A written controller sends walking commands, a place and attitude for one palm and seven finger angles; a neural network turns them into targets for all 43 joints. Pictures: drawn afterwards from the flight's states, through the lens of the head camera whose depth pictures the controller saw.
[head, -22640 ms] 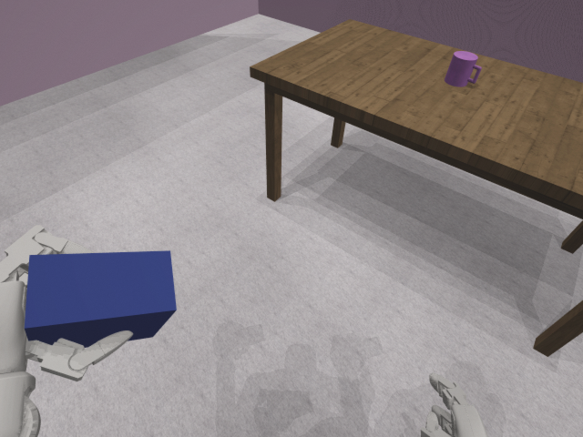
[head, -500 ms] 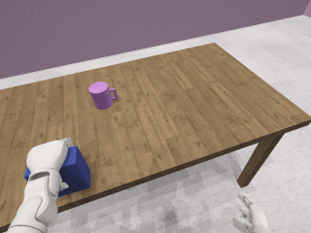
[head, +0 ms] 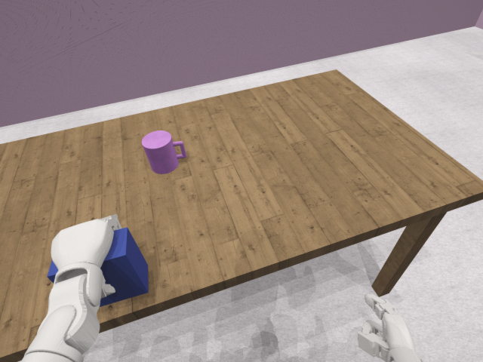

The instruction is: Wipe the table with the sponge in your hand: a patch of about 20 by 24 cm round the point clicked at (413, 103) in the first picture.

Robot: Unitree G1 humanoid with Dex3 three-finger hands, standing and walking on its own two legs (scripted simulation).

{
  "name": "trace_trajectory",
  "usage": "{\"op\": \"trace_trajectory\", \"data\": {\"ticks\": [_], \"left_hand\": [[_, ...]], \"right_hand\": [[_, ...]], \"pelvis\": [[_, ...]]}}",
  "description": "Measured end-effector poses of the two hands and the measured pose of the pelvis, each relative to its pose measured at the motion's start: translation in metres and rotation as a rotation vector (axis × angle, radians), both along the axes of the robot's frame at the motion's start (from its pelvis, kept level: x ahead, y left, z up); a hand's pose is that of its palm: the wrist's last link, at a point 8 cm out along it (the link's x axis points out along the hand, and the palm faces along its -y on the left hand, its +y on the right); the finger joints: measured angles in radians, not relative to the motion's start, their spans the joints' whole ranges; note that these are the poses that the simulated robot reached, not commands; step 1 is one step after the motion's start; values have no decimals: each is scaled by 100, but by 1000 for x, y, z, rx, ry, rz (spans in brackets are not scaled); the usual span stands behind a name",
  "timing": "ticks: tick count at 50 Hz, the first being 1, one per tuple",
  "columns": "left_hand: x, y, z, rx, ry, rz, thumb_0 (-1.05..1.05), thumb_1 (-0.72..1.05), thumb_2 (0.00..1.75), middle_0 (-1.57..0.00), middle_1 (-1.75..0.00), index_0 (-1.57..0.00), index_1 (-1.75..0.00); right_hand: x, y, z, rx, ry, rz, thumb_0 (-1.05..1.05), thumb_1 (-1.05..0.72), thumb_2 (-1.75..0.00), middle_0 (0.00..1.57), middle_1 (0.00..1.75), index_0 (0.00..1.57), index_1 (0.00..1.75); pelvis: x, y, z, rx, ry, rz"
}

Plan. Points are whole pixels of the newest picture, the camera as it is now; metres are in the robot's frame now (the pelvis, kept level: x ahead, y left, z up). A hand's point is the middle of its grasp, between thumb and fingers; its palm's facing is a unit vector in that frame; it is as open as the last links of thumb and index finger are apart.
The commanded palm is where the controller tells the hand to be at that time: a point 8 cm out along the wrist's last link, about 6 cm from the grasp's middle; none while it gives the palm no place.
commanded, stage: move the sponge above the wiping area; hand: left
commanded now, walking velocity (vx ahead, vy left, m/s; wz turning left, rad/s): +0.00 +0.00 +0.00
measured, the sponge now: (108, 276) +0.24 +0.29 -0.01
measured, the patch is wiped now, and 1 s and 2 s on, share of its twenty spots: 0.00 0.00 0.10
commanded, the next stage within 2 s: lower the sponge onto the table in 0.16 s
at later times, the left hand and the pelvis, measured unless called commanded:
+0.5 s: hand (98, 262) +0.25 +0.29 +0.04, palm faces -0.05 -0.08 -1.00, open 10.3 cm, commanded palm +0.23 +0.29 +0.10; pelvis +0.00 +0.00 +0.00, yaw +0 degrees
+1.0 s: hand (103, 270) +0.24 +0.29 +0.02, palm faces -0.06 -0.08 -0.99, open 10.3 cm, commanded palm +0.22 +0.29 +0.08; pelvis -0.01 +0.00 +0.00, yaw +0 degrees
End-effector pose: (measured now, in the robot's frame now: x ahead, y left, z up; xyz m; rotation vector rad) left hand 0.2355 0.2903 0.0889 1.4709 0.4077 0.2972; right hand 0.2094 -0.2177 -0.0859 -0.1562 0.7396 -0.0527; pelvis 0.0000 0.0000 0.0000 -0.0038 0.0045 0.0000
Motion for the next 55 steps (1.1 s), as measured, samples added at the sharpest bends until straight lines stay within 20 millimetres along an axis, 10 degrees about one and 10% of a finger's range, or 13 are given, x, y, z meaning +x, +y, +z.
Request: {"op": "trace_trajectory", "data": {"ticks": [55], "left_hand": [[-13, -4, -20, 2, 24, 3, -1, -51, 103, -67, -134, -72, -133]], "right_hand": [[-11, -9, -2, -15, 14, -21, 1, -90, -90, 20, 30, 20, 30]], "pelvis": [[-7, -3, -2, -1, 1, -4]]}}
